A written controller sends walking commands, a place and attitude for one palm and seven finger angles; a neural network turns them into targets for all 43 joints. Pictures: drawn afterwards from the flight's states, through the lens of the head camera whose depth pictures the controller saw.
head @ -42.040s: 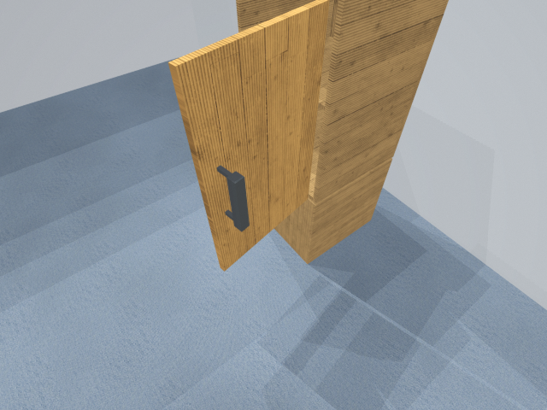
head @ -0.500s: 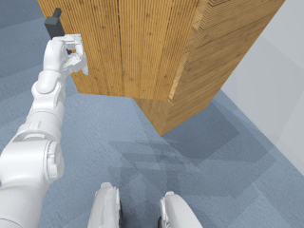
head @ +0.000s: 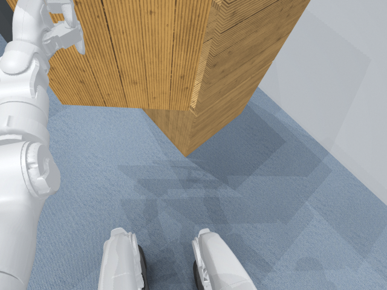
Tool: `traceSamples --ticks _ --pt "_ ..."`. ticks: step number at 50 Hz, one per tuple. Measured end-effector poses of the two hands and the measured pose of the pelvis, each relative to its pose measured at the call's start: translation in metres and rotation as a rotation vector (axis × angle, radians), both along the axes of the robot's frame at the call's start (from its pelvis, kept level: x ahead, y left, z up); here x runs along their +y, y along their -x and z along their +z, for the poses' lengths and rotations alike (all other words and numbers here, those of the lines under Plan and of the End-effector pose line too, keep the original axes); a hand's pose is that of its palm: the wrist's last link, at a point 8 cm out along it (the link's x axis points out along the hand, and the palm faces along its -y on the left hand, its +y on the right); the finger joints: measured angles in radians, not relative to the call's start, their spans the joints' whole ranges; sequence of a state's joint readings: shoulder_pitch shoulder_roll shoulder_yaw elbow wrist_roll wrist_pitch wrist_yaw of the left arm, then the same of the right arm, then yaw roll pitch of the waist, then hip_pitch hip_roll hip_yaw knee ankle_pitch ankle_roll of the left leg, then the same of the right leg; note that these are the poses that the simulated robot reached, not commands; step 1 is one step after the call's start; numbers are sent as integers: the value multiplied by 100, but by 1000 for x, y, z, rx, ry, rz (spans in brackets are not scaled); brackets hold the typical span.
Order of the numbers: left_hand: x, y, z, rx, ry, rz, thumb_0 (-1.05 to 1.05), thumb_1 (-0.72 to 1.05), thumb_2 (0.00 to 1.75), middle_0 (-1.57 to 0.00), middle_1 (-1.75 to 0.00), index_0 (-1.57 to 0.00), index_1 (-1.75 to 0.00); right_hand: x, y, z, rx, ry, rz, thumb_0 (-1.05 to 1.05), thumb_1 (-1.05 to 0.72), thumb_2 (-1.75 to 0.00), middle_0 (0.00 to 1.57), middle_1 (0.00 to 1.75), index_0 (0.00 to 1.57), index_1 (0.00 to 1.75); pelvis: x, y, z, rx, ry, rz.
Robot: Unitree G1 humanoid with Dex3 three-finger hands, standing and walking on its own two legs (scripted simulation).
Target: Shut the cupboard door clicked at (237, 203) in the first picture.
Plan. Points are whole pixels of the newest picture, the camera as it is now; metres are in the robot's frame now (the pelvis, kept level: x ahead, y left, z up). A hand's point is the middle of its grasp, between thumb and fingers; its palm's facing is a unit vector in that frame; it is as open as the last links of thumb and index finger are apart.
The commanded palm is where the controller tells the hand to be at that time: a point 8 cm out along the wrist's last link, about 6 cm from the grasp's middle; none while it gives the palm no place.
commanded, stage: push the door shut along its arc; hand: left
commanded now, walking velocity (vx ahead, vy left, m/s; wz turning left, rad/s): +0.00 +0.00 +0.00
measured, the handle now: (19, 27) +0.60 +0.24 +0.10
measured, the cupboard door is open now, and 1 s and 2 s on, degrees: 50 40 40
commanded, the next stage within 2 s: pull the fist back off the door in 0.28 s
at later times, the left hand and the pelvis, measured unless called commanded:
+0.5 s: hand (83, 12) +0.61 +0.13 +0.12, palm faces +0.04 -0.99 +0.12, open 3.0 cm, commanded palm +0.60 +0.11 +0.10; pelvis -0.01 +0.00 -0.02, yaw +0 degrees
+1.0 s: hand (97, 32) +0.58 +0.10 +0.11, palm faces +0.24 -0.97 -0.02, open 3.1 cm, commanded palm +0.52 +0.13 +0.10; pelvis +0.03 -0.02 +0.03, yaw +2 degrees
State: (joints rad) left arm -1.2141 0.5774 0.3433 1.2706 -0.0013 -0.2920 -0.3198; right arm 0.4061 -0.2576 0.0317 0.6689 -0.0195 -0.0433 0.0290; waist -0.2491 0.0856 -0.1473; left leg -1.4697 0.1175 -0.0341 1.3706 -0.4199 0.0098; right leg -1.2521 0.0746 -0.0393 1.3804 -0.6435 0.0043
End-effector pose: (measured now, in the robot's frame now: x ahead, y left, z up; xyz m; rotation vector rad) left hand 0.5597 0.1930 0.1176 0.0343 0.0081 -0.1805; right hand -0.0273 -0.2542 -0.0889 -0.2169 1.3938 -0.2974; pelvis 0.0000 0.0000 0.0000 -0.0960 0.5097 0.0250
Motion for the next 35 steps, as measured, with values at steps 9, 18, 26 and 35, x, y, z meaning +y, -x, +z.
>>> traceSamples --ticks 9,18,26,35 --pt "1 -13 1 30 -8 -29 -2 85 92 -130 -150 -130 -150 -4 7 0 38 24 4 1 -90 -90 21 30 20 30 -3 0 -5 18 11 10" --pt "-9 -27 2 14 -9 -62 1 93 97 -130 -150 -130 -150 -10 4 -1 26 75 28 1 -90 -90 20 30 20 30 -2 5 -15 43 26 15" --pt "-16 -30 -8 24 154 291 1 85 92 -130 -150 -130 -150 3 8 -6 52 26 78 0 -90 -90 20 30 20 30 -1 7 -20 65 29 11" --pt "-44 -17 -10 -8 -7 416 1 87 90 -129 -150 -130 -150 28 22 -5 101 -123 10 1 -90 -90 20 30 20 30 -5 -1 -1 45 7 15"
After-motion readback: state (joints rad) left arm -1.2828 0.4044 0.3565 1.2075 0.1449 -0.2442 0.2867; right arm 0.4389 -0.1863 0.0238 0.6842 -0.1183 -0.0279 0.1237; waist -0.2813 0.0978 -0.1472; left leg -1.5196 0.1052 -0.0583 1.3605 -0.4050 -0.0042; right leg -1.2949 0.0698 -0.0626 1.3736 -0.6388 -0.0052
